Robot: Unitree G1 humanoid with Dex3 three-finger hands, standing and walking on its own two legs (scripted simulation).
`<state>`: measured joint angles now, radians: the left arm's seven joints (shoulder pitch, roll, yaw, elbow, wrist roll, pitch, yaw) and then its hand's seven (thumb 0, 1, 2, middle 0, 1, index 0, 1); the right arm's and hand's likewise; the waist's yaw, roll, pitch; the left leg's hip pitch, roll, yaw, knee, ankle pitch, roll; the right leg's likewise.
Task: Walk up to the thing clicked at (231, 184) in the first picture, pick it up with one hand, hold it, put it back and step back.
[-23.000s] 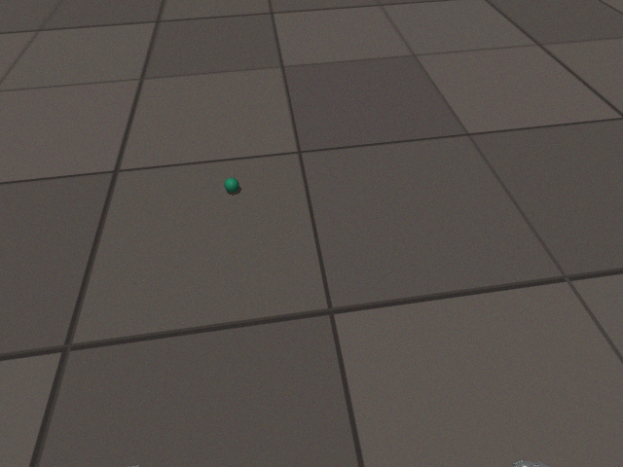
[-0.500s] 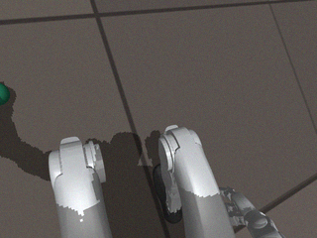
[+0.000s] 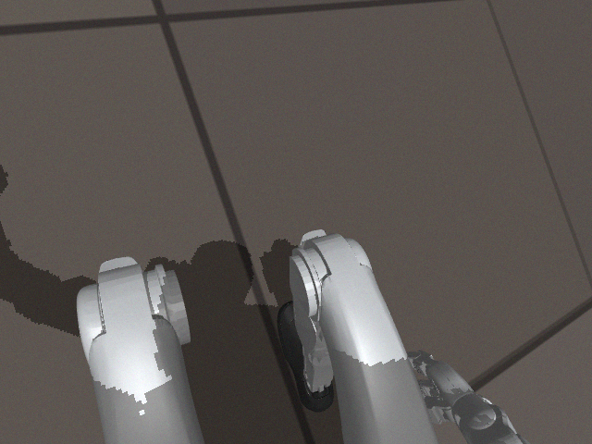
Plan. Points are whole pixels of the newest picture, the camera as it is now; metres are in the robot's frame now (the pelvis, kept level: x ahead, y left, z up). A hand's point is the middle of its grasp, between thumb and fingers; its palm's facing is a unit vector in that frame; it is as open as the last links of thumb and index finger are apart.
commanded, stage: rise first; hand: left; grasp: from above
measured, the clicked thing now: out of the picture +0.45 +0.40 -0.28
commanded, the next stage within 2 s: approach in 0.58 s
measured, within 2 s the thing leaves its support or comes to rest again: neither
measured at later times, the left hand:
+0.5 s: hand out of the picture +0.39 +0.44 -0.16, palm faces -0.42 -0.17 -0.89, open 13.5 cm
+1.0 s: hand out of the picture +0.44 +0.40 -0.16, palm faces -0.38 -0.13 -0.92, open 13.8 cm
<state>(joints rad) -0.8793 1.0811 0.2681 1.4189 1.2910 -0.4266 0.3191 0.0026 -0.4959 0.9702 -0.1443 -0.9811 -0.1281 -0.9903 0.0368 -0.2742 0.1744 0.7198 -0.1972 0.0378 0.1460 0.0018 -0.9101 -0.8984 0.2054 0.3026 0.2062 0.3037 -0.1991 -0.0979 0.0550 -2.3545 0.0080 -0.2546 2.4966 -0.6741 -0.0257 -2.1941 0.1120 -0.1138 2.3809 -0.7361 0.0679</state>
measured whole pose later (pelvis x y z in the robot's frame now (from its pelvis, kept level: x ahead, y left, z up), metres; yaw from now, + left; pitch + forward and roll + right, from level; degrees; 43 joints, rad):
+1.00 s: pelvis +0.00 +0.00 +0.00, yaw +0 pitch +30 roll -13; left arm -1.02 1.03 0.15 1.45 1.33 -0.37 0.35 0.00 -0.47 0.94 -0.13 -1.00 -0.14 -0.99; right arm 0.06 -0.26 0.19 0.69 -0.18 0.02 0.14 0.00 -0.90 -0.89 0.21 0.30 0.21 0.30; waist -0.24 -0.10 0.03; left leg -2.37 0.01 -0.25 2.49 -0.66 -0.02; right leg -2.20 0.10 -0.12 2.37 -0.72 0.06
